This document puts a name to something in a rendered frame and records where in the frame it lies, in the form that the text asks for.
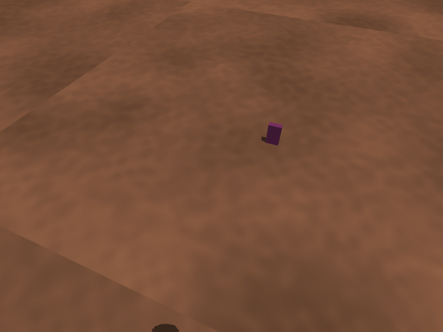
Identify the carton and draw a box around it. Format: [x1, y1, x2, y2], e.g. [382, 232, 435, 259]
[265, 122, 282, 145]

